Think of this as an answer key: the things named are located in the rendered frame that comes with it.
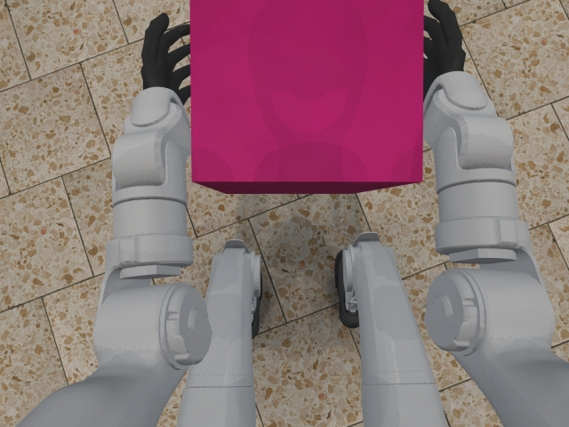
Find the left robot thigh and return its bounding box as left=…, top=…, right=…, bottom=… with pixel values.
left=177, top=248, right=260, bottom=427

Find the right robot hand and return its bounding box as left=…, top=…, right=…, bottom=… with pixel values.
left=423, top=0, right=466, bottom=102

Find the left robot hand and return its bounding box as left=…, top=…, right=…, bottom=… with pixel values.
left=140, top=12, right=191, bottom=106

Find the right robot forearm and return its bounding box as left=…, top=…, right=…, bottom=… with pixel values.
left=423, top=71, right=555, bottom=330

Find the left robot forearm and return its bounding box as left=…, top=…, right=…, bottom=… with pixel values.
left=93, top=87, right=194, bottom=357

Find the robot thigh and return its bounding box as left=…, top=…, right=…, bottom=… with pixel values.
left=342, top=241, right=448, bottom=427
left=177, top=248, right=260, bottom=427

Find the right robot upper arm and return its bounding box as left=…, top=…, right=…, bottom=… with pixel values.
left=424, top=268, right=569, bottom=427

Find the left robot upper arm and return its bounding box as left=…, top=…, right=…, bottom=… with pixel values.
left=15, top=282, right=212, bottom=427

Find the right robot thigh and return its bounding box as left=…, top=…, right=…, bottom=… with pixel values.
left=342, top=241, right=448, bottom=427

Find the carton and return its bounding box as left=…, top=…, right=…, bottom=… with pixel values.
left=189, top=0, right=424, bottom=194

